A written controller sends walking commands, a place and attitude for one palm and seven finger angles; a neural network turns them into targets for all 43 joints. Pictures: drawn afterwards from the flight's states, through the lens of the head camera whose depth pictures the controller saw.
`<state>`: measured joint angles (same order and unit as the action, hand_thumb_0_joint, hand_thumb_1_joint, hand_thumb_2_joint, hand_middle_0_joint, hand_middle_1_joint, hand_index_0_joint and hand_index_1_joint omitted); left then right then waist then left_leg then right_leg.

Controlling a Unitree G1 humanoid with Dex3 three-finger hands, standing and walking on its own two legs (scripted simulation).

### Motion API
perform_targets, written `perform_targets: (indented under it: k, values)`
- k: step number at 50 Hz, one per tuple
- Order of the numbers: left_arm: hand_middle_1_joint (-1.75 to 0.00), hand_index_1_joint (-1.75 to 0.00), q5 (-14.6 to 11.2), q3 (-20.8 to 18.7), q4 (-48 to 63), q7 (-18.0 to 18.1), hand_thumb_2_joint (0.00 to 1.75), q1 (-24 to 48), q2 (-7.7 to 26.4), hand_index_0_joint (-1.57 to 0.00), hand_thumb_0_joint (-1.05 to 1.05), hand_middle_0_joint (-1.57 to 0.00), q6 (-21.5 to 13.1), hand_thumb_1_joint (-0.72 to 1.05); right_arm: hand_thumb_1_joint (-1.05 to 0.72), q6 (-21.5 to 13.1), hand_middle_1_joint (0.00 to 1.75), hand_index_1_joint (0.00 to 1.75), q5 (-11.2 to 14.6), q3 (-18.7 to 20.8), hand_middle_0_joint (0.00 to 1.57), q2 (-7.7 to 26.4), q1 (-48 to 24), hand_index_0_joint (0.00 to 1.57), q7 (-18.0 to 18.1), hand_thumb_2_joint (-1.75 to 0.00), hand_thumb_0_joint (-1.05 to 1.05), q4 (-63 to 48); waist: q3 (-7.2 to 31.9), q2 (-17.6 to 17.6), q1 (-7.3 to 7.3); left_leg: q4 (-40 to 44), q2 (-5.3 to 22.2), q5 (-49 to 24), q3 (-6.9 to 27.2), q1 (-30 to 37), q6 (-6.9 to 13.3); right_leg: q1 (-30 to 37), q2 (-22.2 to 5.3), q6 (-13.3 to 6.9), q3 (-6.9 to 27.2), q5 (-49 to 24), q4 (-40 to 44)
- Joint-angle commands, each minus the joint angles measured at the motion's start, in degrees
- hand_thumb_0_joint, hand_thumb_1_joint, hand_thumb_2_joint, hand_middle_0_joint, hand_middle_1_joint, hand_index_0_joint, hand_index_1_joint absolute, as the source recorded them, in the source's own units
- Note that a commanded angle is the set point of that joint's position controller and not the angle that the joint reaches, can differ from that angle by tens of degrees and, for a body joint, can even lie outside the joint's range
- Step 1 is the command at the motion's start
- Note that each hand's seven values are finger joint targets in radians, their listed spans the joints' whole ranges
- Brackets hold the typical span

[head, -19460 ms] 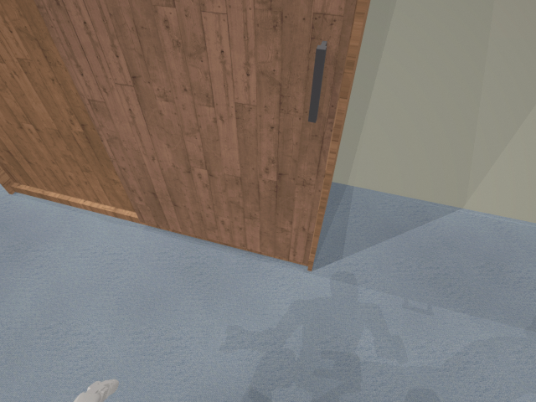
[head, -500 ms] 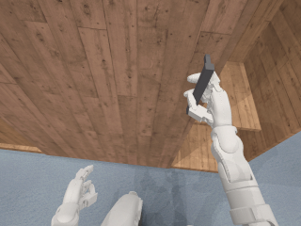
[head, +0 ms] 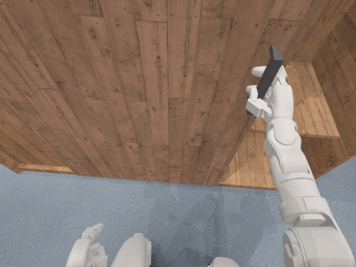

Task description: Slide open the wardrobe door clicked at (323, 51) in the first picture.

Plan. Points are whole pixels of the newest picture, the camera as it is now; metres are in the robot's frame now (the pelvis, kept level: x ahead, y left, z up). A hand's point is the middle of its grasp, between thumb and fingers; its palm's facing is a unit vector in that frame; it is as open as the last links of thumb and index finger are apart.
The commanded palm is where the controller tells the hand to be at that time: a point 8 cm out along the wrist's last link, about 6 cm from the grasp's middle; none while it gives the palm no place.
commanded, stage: step sideways, sliding the door along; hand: right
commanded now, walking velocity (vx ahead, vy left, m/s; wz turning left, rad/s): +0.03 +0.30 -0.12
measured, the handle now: (260, 83) +0.48 -0.20 +0.10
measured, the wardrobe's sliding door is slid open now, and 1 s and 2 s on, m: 0.41 0.62 0.62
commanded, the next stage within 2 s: stop walking and hold the door there in 1.36 s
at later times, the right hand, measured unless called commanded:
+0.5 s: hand (203, 95) +0.45 -0.06 +0.10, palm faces +0.37 +0.91 -0.15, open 6.2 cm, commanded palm +0.42 -0.03 +0.11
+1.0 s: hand (150, 89) +0.46 +0.06 +0.10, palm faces +0.44 +0.89 -0.10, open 6.2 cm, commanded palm +0.43 +0.10 +0.11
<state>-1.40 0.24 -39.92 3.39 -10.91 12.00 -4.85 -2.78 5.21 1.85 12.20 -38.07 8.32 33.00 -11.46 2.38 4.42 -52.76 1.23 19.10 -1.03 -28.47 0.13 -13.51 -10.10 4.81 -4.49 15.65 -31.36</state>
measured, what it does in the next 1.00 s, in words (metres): steps to the left: left foot, then right foot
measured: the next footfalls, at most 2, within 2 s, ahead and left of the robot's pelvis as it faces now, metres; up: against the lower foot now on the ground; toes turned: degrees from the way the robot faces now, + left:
left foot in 0.12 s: +0.08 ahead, +0.22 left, +0.00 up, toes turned +3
right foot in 0.28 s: +0.03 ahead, -0.05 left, +0.00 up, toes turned -15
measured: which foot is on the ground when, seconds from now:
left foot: up 0.00-0.10, down 0.12-0.28, up 0.30-0.50, down 0.52-0.76, up 0.78-1.00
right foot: down 0.00-0.14, up 0.16-0.26, down 0.28-0.54, up 0.56-0.74, down 0.76-1.00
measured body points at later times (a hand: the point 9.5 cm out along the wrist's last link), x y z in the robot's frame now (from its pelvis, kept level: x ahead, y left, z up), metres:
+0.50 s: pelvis +0.05 +0.19 -0.01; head +0.15 +0.19 +0.43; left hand +0.26 +0.38 -0.14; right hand +0.42 -0.11 +0.11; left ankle +0.14 +0.29 -0.72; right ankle +0.00 -0.04 -0.73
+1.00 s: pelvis +0.10 +0.32 +0.01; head +0.21 +0.30 +0.44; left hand +0.33 +0.46 -0.11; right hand +0.43 +0.01 +0.11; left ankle +0.17 +0.46 -0.69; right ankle +0.03 +0.14 -0.73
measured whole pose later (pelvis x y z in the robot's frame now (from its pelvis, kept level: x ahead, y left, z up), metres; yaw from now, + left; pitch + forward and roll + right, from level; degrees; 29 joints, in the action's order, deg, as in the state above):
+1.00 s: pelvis +0.10 +0.32 +0.01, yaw -8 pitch -1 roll +3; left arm -0.9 0.3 -32.8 -0.2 -6.7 10.6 -6.6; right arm -5.4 5.3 5.2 10.4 -28.5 9.3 17.6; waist -15.1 5.6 9.2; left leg -44.1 0.8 18.7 -1.8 -24.0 -1.1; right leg -7.2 -14.5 6.8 -8.5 17.6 -27.7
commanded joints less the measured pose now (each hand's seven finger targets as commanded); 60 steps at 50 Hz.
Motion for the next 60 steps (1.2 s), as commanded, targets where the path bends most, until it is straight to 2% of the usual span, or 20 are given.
perform_targets:
  k: [1, 4, 7, 10, 12, 13, 14, 15, 24, 26, 28, 31, 36, 38, 39, 43, 52, 53, 55, 60]
  values:
    - [-0.30, -0.30, -0.8, -3.1, 7.8, 0.4, 0.90, 2.1, 9.6, -0.20, 0.00, -0.20, -2.0, 0.90, -0.90, -6.7, 1.40, 1.40, -1.8, -15.6, 0.45, -10.5, -34.9, 0.45, -6.7, -0.90, 0.00, -18.7, 28.8, 13.5, -7.40, 12.4, -0.1, 0.5, -4.5, 7.8, -0.6, 17.5, -11.0, -11.3, 2.8, -31.2, 4.8]
    - [-0.30, -0.30, -1.4, -3.0, 7.9, 0.2, 0.90, 2.2, 9.4, -0.20, 0.00, -0.20, -1.8, 0.90, -0.90, -7.7, 1.40, 1.40, -1.6, -13.5, 0.45, -8.2, -33.8, 0.45, -6.1, -0.90, 0.00, -19.2, 31.4, 13.1, -7.21, 23.4, -1.8, -7.2, -7.2, 15.9, -0.8, 17.5, -7.2, -7.6, 0.6, -31.5, -2.0]
    - [-0.30, -0.30, -1.8, -2.0, 7.3, 1.0, 0.90, 4.8, 6.0, -0.20, 0.00, -0.20, -1.5, 0.90, -0.90, -7.5, 1.40, 1.40, -3.0, -9.3, 0.45, -0.2, -33.1, 0.45, -4.5, -0.90, 0.00, -19.6, 33.3, -10.5, -7.13, 24.1, 14.0, -52.7, 6.0, 31.8, 6.1, -4.0, 3.7, -4.9, -2.2, 1.2, -15.5]
    - [-0.30, -0.30, -1.2, -2.7, 5.4, 2.5, 0.90, 4.3, 5.8, -0.20, 0.00, -0.20, -1.5, 0.90, -0.90, -7.1, 1.40, 1.40, -2.9, -7.1, 0.45, 1.0, -28.6, 0.45, -4.6, -0.90, 0.00, -19.4, 33.3, -18.9, -4.39, 19.3, 14.9, -65.1, 5.9, 37.4, 8.3, -13.3, 6.3, -3.6, -0.3, 19.3, -23.0]
    - [-0.30, -0.30, -1.0, -1.8, 3.7, 3.1, 0.90, 4.2, 5.5, -0.20, 0.00, -0.20, -2.9, 0.90, -0.90, -8.0, 1.40, 1.40, -1.7, -11.0, 0.45, -4.0, -33.4, 0.45, -4.1, -0.90, 0.00, -24.3, 32.3, -9.5, -8.39, 9.5, 12.2, -59.2, 0.4, 30.1, 5.3, -0.8, 3.4, -4.5, -0.7, 2.0, 1.1]
    - [-0.30, -0.30, -1.1, -2.7, 4.2, 3.2, 0.90, 2.5, 7.1, -0.20, 0.00, -0.20, -2.8, 0.90, -0.90, -8.5, 1.40, 1.40, -0.5, -12.4, 0.45, -6.0, -33.3, 0.45, -4.4, -0.90, 0.00, -26.8, 34.9, 2.7, -9.89, -0.7, 7.2, -40.8, -4.1, 13.2, -0.2, 19.5, -4.1, -7.2, 5.9, -36.1, 9.3]
    - [-0.30, -0.30, -0.4, -4.5, 5.6, 2.3, 0.90, 2.0, 9.6, -0.20, 0.00, -0.20, -2.8, 0.90, -0.90, -9.6, 1.40, 1.40, -0.3, -14.0, 0.45, -7.8, -33.7, 0.45, -5.1, -0.90, 0.00, -30.4, 36.0, 18.3, -8.79, -10.4, 0.6, 4.5, -2.9, -10.1, -2.9, 38.4, -17.7, -13.3, 21.1, -76.4, 2.1]
    - [-0.30, -0.30, -0.3, -4.0, 5.7, -0.1, 0.90, 1.7, 9.0, -0.20, 0.00, -0.20, -3.1, 0.90, -0.90, -9.8, 1.40, 1.40, -1.0, -13.7, 0.45, -7.7, -33.6, 0.45, -6.0, -0.90, 0.00, -29.8, 38.7, 10.9, -7.82, -12.2, 1.5, 15.1, 2.9, -11.7, -0.9, 42.4, -19.9, -15.3, 22.0, -75.8, 0.2]
    - [-0.30, -0.30, -1.5, -4.2, 10.9, -1.0, 0.90, 4.4, 8.9, -0.20, 0.00, -0.20, -2.9, 0.90, -0.90, -8.3, 1.40, 1.40, -1.7, -11.6, 0.45, -4.9, -26.3, 0.45, -6.6, -0.90, 0.00, -27.4, 31.7, 13.4, -6.61, 17.0, -1.4, -9.5, -3.7, 13.6, -0.6, 20.9, -11.4, -7.8, -0.4, -45.7, -2.9]
    - [-0.30, -0.30, -2.8, -3.4, 11.5, -0.6, 0.90, 4.9, 6.6, -0.20, 0.00, -0.20, -2.8, 0.90, -0.90, -8.6, 1.40, 1.40, -2.9, -10.1, 0.45, -1.7, -24.6, 0.45, -6.0, -0.90, 0.00, -30.3, 34.0, -0.3, -5.63, 25.3, 4.2, -39.8, 0.3, 25.5, 0.9, 10.7, -3.0, -7.7, -4.5, -25.1, -15.0]
    - [-0.30, -0.30, -1.8, -2.8, 10.6, 0.9, 0.90, 7.3, 4.1, -0.20, 0.00, -0.20, -3.8, 0.90, -0.90, -7.1, 1.40, 1.40, -3.2, -6.4, 0.45, 2.9, -17.6, 0.45, -4.5, -0.90, 0.00, -28.0, 33.0, -15.5, -4.28, 25.4, 17.4, -75.1, 15.0, 28.1, 8.2, -5.6, 8.7, -6.8, -0.1, 22.3, -29.0]
    - [-0.30, -0.30, -1.0, -1.9, 9.0, 1.6, 0.90, 6.0, 3.2, -0.20, 0.00, -0.20, -4.9, 0.90, -0.90, -8.6, 1.40, 1.40, -3.1, -7.2, 0.45, -0.4, -17.3, 0.45, -4.4, -0.90, 0.00, -35.9, 34.3, -18.0, -4.35, 21.7, 16.2, -75.9, 15.4, 36.1, 10.1, -12.0, 6.9, -2.2, 4.6, 24.4, -30.5]
    - [-0.30, -0.30, -0.6, -2.3, 9.4, 1.2, 0.90, 5.7, 4.4, -0.20, 0.00, -0.20, -2.8, 0.90, -0.90, -13.1, 1.40, 1.40, -3.4, -10.6, 0.45, -3.0, -18.0, 0.45, -2.7, -0.90, 0.00, -40.4, 38.9, -9.8, -6.92, 14.9, 11.7, -66.3, 9.0, 31.4, 6.4, 8.5, 1.8, -2.5, 2.1, -10.3, 3.7]
    - [-0.30, -0.30, -0.4, -4.2, 11.7, -0.4, 0.90, 6.7, 7.6, -0.20, 0.00, -0.20, -2.8, 0.90, -0.90, -13.0, 1.40, 1.40, -2.5, -14.4, 0.45, -7.0, -19.2, 0.45, -4.6, -0.90, 0.00, -42.5, 39.5, 8.0, -6.07, 3.9, 2.4, -3.1, 3.6, 0.9, -1.5, 33.4, -21.3, -14.1, 20.2, -71.6, 3.8]
    - [-0.30, -0.30, 0.0, -3.9, 12.4, -2.1, 0.90, 6.4, 7.2, -0.20, 0.00, -0.20, -3.3, 0.90, -0.90, -12.9, 1.40, 1.40, -3.6, -15.0, 0.45, -9.1, -20.1, 0.45, -5.5, -0.90, 0.00, -41.4, 39.1, 8.6, -5.11, -2.6, 0.5, 13.4, 6.8, -3.7, -1.4, 35.7, -23.8, -17.4, 16.9, -76.2, 2.2]
    - [-0.30, -0.30, 0.2, -3.6, 12.9, -3.3, 0.90, 5.8, 7.6, -0.20, 0.00, -0.20, -4.8, 0.90, -0.90, -10.6, 1.40, 1.40, -5.5, -17.7, 0.45, -12.1, -21.9, 0.45, -5.8, -0.90, 0.00, -38.3, 31.3, 15.0, -6.06, -0.4, -0.1, 5.0, 1.7, -8.1, -1.1, 36.0, -16.6, -11.8, 3.1, -67.1, 1.8]
    - [-0.30, -0.30, -0.1, -3.7, 13.5, -3.2, 0.90, 5.6, 8.0, -0.20, 0.00, -0.20, -4.5, 0.90, -0.90, -11.1, 1.40, 1.40, -4.3, -8.9, 0.45, -2.4, -13.1, 0.45, -5.6, -0.90, 0.00, -39.0, 30.6, 14.4, -5.93, 25.9, -3.4, -19.0, -6.0, 12.9, -1.3, 28.4, -9.8, -5.7, -5.5, -58.4, -7.8]
    - [-0.30, -0.30, -0.8, -3.3, 13.2, -3.2, 0.90, 5.7, 7.0, -0.20, 0.00, -0.20, -4.3, 0.90, -0.90, -11.5, 1.40, 1.40, -4.5, -7.3, 0.45, -0.3, -11.6, 0.45, -5.4, -0.90, 0.00, -39.6, 31.7, 9.1, -5.52, 27.7, -1.4, -33.4, -4.3, 19.9, -0.7, 22.3, -7.2, -4.7, -5.6, -48.9, -12.0]
    - [-0.30, -0.30, -0.8, -2.5, 13.2, -1.6, 0.90, 8.2, 3.8, -0.20, 0.00, -0.20, -4.4, 0.90, -0.90, -11.1, 1.40, 1.40, -4.6, -2.6, 0.45, 6.6, -8.3, 0.45, -4.0, -0.90, 0.00, -40.3, 34.9, -13.1, -3.47, 23.3, 17.0, -88.1, 15.5, 35.2, 8.0, -3.6, 6.0, -2.1, -3.5, 17.0, -28.5]
    - [-0.30, -0.30, -1.0, -0.7, 9.7, 0.4, 0.90, 7.5, 3.1, -0.20, 0.00, -0.20, -4.7, 0.90, -0.90, -10.6, 1.40, 1.40, -2.9, -2.0, 0.45, 3.4, -3.6, 0.45, -0.2, -0.90, 0.00, -46.9, 36.9, -11.6, -4.30, 19.2, 18.2, -83.5, 13.3, 41.6, 9.9, -12.6, 7.5, -2.2, 4.2, 22.1, -22.1]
